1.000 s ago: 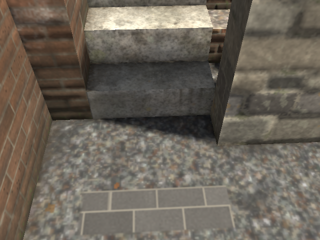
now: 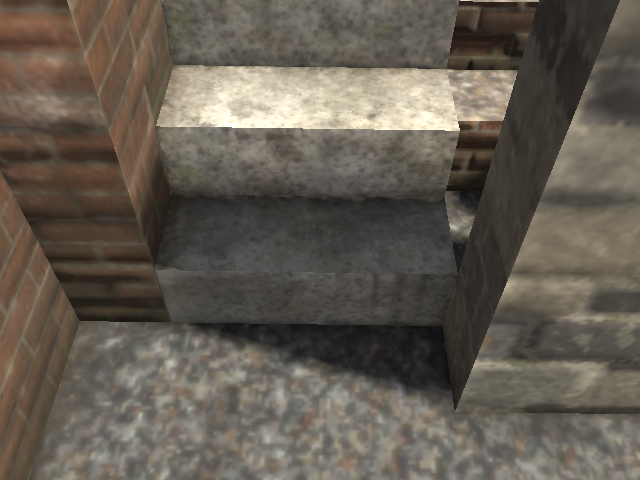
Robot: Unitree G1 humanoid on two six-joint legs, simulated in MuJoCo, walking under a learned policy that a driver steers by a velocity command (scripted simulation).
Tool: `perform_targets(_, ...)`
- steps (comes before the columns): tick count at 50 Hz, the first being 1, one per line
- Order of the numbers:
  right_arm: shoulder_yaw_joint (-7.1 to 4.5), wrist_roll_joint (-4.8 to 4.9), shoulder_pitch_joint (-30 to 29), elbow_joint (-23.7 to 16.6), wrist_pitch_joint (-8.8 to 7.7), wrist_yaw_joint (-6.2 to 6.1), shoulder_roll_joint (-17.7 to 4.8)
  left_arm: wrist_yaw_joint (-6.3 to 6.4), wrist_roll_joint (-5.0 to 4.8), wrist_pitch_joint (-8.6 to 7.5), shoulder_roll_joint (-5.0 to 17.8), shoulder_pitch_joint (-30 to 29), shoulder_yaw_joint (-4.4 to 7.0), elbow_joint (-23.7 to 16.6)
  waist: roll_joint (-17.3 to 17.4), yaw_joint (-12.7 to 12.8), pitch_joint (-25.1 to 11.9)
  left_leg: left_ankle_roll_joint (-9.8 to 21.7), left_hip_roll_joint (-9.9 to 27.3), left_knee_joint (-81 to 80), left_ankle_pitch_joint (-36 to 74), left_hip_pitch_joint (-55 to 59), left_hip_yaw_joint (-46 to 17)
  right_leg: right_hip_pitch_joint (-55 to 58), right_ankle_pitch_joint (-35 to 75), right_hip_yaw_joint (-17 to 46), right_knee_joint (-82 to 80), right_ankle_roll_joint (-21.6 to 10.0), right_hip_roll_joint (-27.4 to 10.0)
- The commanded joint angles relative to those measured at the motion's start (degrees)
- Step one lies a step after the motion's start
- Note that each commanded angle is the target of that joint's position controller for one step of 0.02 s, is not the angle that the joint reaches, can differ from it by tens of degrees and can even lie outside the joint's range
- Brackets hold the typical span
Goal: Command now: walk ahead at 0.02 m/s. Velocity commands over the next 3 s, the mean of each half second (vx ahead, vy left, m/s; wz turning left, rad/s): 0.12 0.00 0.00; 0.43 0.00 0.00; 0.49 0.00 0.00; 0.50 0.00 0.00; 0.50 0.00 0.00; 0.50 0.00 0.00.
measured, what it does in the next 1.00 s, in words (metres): walks ahead: left foot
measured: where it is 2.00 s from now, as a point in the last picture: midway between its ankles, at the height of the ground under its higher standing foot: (314, 439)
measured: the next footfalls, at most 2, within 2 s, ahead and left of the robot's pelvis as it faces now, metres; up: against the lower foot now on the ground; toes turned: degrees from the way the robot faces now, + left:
left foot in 0.90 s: +0.35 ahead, +0.15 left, +0.00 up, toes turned +3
right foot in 1.38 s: +0.60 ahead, -0.05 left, +0.00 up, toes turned -3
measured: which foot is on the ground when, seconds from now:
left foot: down 0.00-0.50, up 0.52-0.88, down 0.90-1.00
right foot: down 0.00-0.92, up 0.94-1.00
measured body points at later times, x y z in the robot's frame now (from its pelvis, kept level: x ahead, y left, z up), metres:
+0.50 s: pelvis +0.03 +0.00 -0.01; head +0.03 -0.01 +0.44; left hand +0.02 +0.25 -0.15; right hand +0.09 -0.27 -0.15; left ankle +0.04 +0.11 -0.74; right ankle -0.03 -0.11 -0.74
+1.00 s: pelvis +0.24 +0.06 -0.01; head +0.27 +0.06 +0.44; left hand +0.18 +0.31 -0.15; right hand +0.42 -0.20 -0.12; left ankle +0.31 +0.15 -0.74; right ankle +0.07 -0.09 -0.65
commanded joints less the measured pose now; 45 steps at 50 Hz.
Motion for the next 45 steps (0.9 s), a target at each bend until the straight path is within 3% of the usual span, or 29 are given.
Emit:
perform_targets(1,-1.12,0.11,-0.8,-1.5,-0.37,-0.12,-6.9,0.18,-0.09,-0.14,5.6,2.6,0.75,-0.9,0.9,0.0,-4.7,4.1,3.9,-1.9,19.6,8.8,-4.2,-3.7,9.7,2.1,-3.5,0.3,-2.2)
perform_targets(12,-0.72,0.04,-1.6,0.6,0.64,0.01,-6.3,0.74,-0.06,-0.05,5.1,5.0,-0.15,1.4,0.0,-0.1,-1.7,3.9,2.7,-3.4,11.9,6.8,-3.8,-4.9,4.9,1.7,-3.6,1.0,-2.5)
perform_targets(13,-0.81,0.14,-0.5,1.2,0.78,-0.02,-6.4,0.79,-0.19,-0.02,5.1,6.3,-0.13,2.1,0.3,-0.1,-2.8,4.2,2.0,-3.6,3.9,7.0,-3.4,-4.6,-0.9,0.8,-3.2,0.7,-1.8)
perform_targets(15,-1.47,0.69,0.6,1.5,1.01,-0.06,-7.8,1.06,-0.77,-0.05,6.0,5.9,0.28,1.7,0.7,-0.7,0.5,5.6,1.3,-4.9,-21.3,2.6,-3.9,-7.8,-13.3,0.5,-1.3,-1.2,-1.1)
perform_targets(17,-1.92,0.83,0.3,0.9,0.26,0.18,-8.5,1.29,-0.86,-0.8,5.3,6.0,0.2,0.9,3.1,-0.7,4.9,7.5,4.0,-8.0,-31.3,-1.6,-8.5,-11.5,-17.2,1.2,1.1,-2.6,-1.4)
perform_targets(18,-2.17,0.99,1.4,0.8,-0.44,0.39,-8.7,1.22,-0.89,-1.47,4.7,6.2,0.11,0.7,4.2,-1.0,5.2,8.9,6.2,-9.5,-32.6,-0.9,-12.1,-13.3,-15.6,1.1,3.6,-2.9,-1.3)
perform_targets(21,-2.97,0.94,5.6,0.5,-2.01,0.58,-10.5,0.53,-1.43,-3.33,3.3,6.1,-0.03,0.0,7.6,-1.6,2.1,13.6,14.1,-15.7,-34.3,2.9,-25.7,-14.4,-8.3,0.9,10.5,-4.1,-0.7)
perform_targets(23,-2.93,1.0,1.2,-1.9,-2.29,0.36,-10.3,0.05,-1.44,-4.02,3.3,8.4,0.09,0.6,7.0,1.0,1.9,12.5,13.2,-16.1,-31.2,-3.3,-23.7,-6.4,-7.0,2.2,6.0,-6.2,-1.5)
perform_targets(24,-2.64,1.3,-4.2,-3.9,-2.28,0.5,-9.4,-0.18,-1.27,-4.28,3.0,12.5,0.09,1.9,6.1,4.1,2.8,10.1,9.9,-13.0,-27.3,-8.8,-17.9,-0.4,-7.1,3.8,-0.2,-7.6,-2.4)
perform_targets(25,-1.86,1.61,-9.0,-6.2,-2.56,0.75,-6.2,-0.13,-1.03,-4.71,5.7,17.5,0.84,3.6,-0.2,6.4,3.9,6.2,3.4,-3.3,-20.3,-16.0,-7.9,5.5,-11.8,11.1,-6.7,-9.3,-6.3)
perform_targets(26,-1.0,1.44,-11.1,-8.1,-3.8,1.26,-3.0,-0.17,-1.45,-4.91,11.2,22.1,2.51,5.2,-13.0,6.8,3.8,2.3,-3.3,13.0,-10.8,-24.7,2.7,13.2,-12.5,25.8,-14.9,-12.3,-15.0)
perform_targets(27,-1.25,1.02,-11.5,-8.7,-4.98,1.79,-5.5,-0.26,-0.83,-4.97,11.8,22.9,2.81,5.0,-14.6,6.7,5.4,1.9,-1.6,21.3,-17.3,-33.2,1.7,16.9,-2.9,34.1,-16.6,-14.5,-21.4)
perform_targets(28,-1.55,1.42,-9.8,-8.0,-5.65,2.46,-6.4,-0.18,-0.23,-5.33,9.2,22.2,2.32,4.3,-9.5,5.0,5.0,2.1,0.9,28.7,-16.8,-37.2,-0.9,19.8,5.6,33.1,-15.0,-14.6,-21.8)
perform_targets(29,-1.33,1.75,-7.6,-7.1,-5.83,3.03,-5.7,-0.36,-0.29,-5.58,8.1,21.2,2.15,3.6,-6.5,3.5,3.8,2.5,2.4,32.9,-13.6,-39.7,-1.5,22.3,12.9,29.7,-13.9,-13.7,-21.0)
perform_targets(31,-1.06,1.47,-7.8,-7.2,-5.62,3.6,-4.9,-0.74,-0.76,-5.13,6.4,19.5,1.67,2.5,-3.9,2.6,2.6,2.5,4.9,33.3,-7.1,-39.5,-0.8,21.7,21.5,21.1,-14.9,-11.0,-18.8)
perform_targets(32,-0.75,1.32,-8.9,-7.9,-5.43,3.81,-4.0,-0.77,-0.64,-4.7,5.2,19.3,1.29,2.2,-3.8,2.6,2.5,2.0,5.3,30.7,-4.2,-37.1,0.4,19.5,23.0,17.5,-16.0,-10.0,-16.8)
perform_targets(33,-0.38,1.33,-11.4,-9.1,-4.96,3.74,-3.7,-0.33,0.1,-4.51,6.0,18.0,1.22,1.7,-3.1,2.9,2.0,1.1,5.2,26.5,0.0,-33.5,1.9,16.2,23.4,14.2,-17.5,-8.8,-15.4)
perform_targets(34,0.0,1.22,-12.6,-9.9,-4.52,3.75,-2.4,-0.12,-0.05,-4.7,5.0,18.6,0.84,1.6,-3.8,2.9,2.4,0.2,4.5,22.6,3.1,-30.1,2.9,13.4,23.2,11.7,-18.5,-8.2,-14.1)
perform_targets(36,0.39,1.55,-14.9,-11.4,-4.07,3.49,-1.4,0.4,-0.79,-4.69,5.9,18.8,0.95,1.8,-6.0,3.3,4.4,-0.6,2.5,14.7,7.7,-23.6,4.5,7.8,20.4,8.6,-20.8,-7.1,-11.4)
perform_targets(38,0.39,1.89,-16.5,-12.6,-3.88,3.24,-2.4,0.24,-0.93,-4.93,7.9,19.5,1.72,2.3,-8.5,3.3,5.8,0.1,1.6,9.9,9.7,-17.6,5.2,4.3,18.7,7.3,-22.7,-7.1,-11.5)
perform_targets(41,-0.11,1.79,-17.9,-14.5,-4.03,3.54,-4.5,0.06,-1.65,-4.94,9.0,19.4,2.74,2.9,-9.0,2.1,6.6,2.5,1.6,5.4,7.1,-16.3,4.3,8.8,23.7,7.0,-20.1,-6.4,-14.0)
perform_targets(43,-1.41,1.23,-13.6,-15.0,-4.39,3.79,-7.3,0.23,-1.3,-4.74,10.6,17.2,3.43,2.2,-10.4,-1.6,1.9,4.3,-0.6,3.8,3.3,-7.6,5.8,10.9,44.2,5.4,-11.4,-5.4,-14.4)
perform_targets(44,-2.92,1.27,-5.7,-13.0,-4.24,3.61,-9.3,0.12,-0.54,-4.58,10.7,17.3,3.57,2.6,-11.0,-6.1,-2.3,6.5,-2.3,2.7,4.4,1.2,6.8,10.0,55.1,3.5,-1.1,-4.4,-12.9)
perform_targets(45,-4.06,0.57,6.8,-9.5,-3.59,3.03,-11.6,-0.2,0.33,-5.21,11.7,15.6,3.82,1.2,-10.1,-11.1,-8.9,8.6,0.1,4.2,6.4,19.5,2.4,-1.4,54.1,2.9,11.9,-2.5,-10.9)
Over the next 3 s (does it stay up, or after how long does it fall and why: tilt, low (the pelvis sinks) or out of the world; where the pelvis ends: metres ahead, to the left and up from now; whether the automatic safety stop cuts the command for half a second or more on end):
stays up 0.62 0.07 0.01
